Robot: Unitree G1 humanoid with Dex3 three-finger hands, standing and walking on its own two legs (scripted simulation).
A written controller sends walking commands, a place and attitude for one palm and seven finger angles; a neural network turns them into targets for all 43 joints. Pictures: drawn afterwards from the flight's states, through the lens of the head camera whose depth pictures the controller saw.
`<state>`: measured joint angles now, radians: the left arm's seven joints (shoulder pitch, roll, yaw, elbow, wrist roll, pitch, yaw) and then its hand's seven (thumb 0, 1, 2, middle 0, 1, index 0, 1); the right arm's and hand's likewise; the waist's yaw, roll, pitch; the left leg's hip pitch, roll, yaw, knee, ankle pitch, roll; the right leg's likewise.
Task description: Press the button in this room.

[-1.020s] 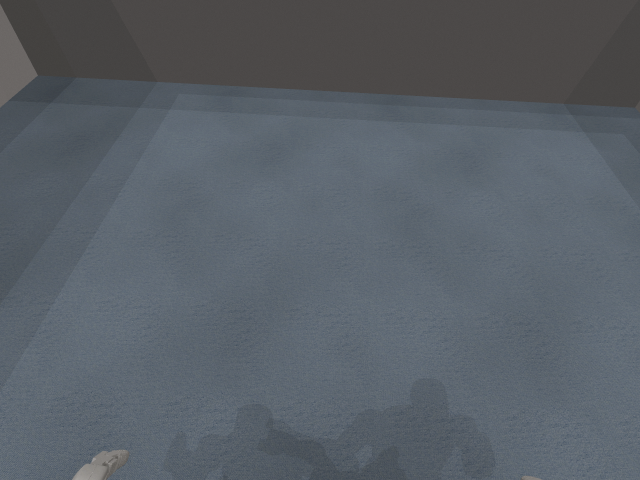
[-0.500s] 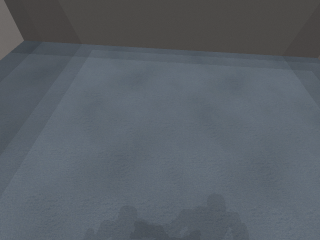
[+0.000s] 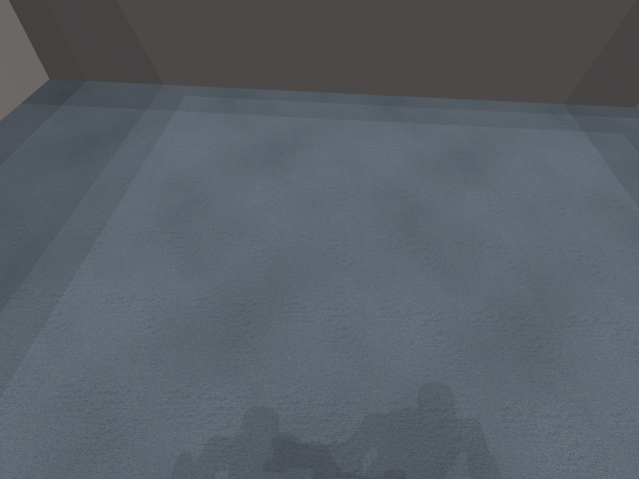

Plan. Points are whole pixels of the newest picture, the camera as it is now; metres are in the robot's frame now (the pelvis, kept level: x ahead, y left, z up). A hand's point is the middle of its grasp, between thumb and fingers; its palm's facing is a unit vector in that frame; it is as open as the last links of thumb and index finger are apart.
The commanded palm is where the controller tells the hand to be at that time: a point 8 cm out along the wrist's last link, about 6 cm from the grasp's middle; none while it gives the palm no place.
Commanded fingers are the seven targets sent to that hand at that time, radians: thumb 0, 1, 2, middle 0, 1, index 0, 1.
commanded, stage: turn or walk to find it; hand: left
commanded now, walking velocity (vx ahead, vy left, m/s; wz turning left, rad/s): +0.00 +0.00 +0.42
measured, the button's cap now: out of the picture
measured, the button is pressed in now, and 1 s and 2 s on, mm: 0 0 0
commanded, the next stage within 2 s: none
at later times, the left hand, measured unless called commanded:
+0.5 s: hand out of the picture +0.04 +0.23 -0.17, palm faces +0.13 -0.96 -0.24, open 7.4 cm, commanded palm none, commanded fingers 0.00 0.90 0.90 -0.20 -0.30 -0.20 -0.30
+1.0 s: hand out of the picture -0.09 +0.17 -0.17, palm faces +0.40 -0.88 -0.25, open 7.4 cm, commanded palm none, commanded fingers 0.00 0.90 0.90 -0.20 -0.30 -0.20 -0.30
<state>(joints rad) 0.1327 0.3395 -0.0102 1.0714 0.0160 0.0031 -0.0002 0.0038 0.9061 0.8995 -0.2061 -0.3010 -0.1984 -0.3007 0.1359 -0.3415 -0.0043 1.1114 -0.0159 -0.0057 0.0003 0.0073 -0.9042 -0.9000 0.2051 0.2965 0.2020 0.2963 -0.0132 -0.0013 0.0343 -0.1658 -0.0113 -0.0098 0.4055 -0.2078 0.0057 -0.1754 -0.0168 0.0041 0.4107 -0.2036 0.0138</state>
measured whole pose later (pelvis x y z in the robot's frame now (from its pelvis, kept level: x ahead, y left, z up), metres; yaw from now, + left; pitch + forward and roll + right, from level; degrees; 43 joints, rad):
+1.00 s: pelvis -0.05 -0.02 -0.01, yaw +24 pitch +0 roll +1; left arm 0.28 0.19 0.02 0.93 0.04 0.01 0.03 0.00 0.91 0.90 -0.21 -0.30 -0.20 -0.30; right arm 0.19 -0.25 -0.07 0.99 -0.02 0.08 0.01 0.01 -0.91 -0.90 0.20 0.30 0.20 0.30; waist 0.00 -0.01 0.07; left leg -0.40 0.03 0.01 0.91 -0.43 -0.06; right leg -0.19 -0.09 -0.16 0.53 -0.33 0.00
